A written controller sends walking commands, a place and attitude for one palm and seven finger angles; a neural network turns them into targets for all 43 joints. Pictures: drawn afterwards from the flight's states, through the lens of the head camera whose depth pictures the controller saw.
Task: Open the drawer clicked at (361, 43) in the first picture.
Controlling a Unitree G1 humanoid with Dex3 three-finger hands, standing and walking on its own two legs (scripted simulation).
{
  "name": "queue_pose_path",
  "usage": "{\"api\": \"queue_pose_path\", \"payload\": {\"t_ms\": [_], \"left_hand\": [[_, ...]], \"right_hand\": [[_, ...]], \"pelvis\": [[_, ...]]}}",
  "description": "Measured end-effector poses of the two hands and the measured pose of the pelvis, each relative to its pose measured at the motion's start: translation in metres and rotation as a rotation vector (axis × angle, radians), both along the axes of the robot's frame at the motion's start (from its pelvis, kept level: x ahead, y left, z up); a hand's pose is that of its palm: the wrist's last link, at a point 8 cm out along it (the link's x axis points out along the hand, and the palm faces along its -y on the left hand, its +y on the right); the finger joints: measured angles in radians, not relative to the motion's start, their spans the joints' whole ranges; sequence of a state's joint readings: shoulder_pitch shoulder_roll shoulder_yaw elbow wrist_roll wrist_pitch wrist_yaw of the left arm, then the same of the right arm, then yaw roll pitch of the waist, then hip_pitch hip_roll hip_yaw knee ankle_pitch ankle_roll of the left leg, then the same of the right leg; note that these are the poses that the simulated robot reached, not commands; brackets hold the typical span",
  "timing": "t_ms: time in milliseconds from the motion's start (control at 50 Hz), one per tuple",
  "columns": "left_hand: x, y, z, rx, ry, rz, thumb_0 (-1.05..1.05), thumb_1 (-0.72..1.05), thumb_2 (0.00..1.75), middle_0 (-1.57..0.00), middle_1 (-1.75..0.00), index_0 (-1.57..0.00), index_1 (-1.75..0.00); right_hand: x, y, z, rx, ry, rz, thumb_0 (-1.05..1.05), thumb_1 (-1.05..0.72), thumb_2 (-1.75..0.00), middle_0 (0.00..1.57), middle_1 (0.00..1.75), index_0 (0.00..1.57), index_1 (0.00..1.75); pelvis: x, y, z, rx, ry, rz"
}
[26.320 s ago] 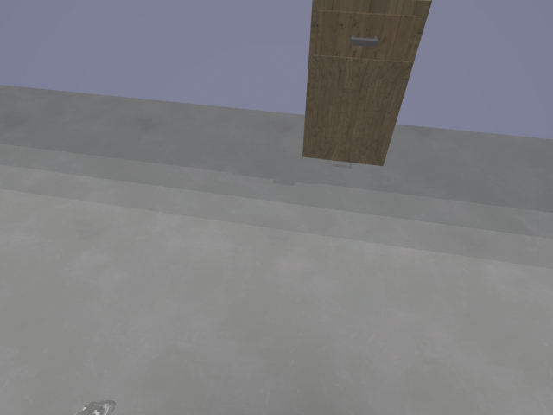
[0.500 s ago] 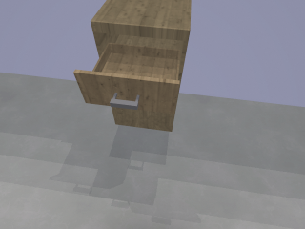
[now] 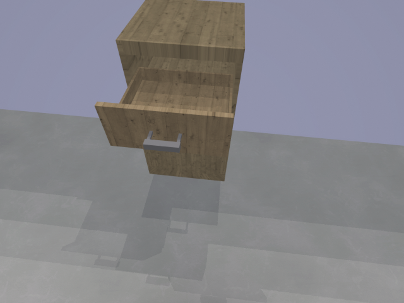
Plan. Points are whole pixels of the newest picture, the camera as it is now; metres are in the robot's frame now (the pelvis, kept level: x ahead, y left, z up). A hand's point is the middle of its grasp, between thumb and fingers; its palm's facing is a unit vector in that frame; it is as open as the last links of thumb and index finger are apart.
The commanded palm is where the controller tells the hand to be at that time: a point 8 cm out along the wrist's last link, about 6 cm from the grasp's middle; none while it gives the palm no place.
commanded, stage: let the arm hang, fingers relaxed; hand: left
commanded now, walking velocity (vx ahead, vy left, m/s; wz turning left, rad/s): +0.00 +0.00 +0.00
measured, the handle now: (163, 140) +0.58 +0.15 -0.09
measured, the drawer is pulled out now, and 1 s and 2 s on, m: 0.30 0.30 0.30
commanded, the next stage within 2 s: look to check the result in 0.04 s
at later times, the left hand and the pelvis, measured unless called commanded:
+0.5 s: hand out of the picture +0.01 +0.17 -0.18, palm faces +0.04 -0.98 -0.19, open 7.4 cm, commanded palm none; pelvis +0.01 +0.00 +0.00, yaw +0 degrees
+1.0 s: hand out of the picture +0.02 +0.17 -0.17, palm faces +0.03 -0.98 -0.20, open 7.4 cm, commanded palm none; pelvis +0.01 +0.00 +0.00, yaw -1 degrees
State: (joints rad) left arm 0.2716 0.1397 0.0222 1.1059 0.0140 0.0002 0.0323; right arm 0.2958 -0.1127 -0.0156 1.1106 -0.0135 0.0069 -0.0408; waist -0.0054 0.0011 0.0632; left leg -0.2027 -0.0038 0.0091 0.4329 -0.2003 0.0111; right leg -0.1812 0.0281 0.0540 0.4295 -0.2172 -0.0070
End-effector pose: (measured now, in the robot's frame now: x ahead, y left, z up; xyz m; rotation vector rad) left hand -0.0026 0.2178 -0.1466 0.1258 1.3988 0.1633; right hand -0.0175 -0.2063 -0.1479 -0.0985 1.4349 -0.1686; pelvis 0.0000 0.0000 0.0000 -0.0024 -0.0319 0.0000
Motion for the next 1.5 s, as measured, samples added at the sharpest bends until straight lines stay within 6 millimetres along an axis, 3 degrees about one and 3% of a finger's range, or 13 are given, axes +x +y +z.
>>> {"api": "queue_pose_path", "payload": {"t_ms": [300,720,1180,1500], "left_hand": [[-0.005,0.0,0.002,0.006,0.035,0.005,0.0,0.91,0.9,-0.2,-0.3,-0.2,-0.3],[0.014,-0.001,0.002,0.007,0.003,-0.008,0.0,0.91,0.9,-0.2,-0.3,-0.2,-0.3],[0.021,0.01,0.004,0.022,-0.007,-0.018,0.0,0.91,0.9,-0.2,-0.3,-0.2,-0.3],[0.029,0.021,0.007,0.044,-0.015,-0.028,0.0,0.91,0.9,-0.2,-0.3,-0.2,-0.3]], "right_hand": [[0.012,-0.004,0.0,-0.003,-0.005,0.003,0.0,-0.91,-0.9,0.2,0.29,0.2,0.3],[0.023,-0.012,0.002,-0.017,-0.019,0.002,0.0,-0.91,-0.9,0.2,0.29,0.2,0.3],[0.027,-0.012,0.003,-0.026,-0.03,0.001,0.0,-0.91,-0.9,0.2,0.29,0.2,0.3],[0.036,-0.024,0.006,-0.054,-0.04,0.013,0.0,-0.91,-0.9,0.2,0.29,0.2,0.3]], "pelvis": [[0.006,-0.001,0.001,0.002,-0.001,-0.004],[0.012,-0.003,0.002,0.0,-0.003,-0.007],[0.012,0.0,0.003,0.001,-0.007,-0.012],[0.012,0.001,0.003,0.003,-0.004,-0.013]]}}
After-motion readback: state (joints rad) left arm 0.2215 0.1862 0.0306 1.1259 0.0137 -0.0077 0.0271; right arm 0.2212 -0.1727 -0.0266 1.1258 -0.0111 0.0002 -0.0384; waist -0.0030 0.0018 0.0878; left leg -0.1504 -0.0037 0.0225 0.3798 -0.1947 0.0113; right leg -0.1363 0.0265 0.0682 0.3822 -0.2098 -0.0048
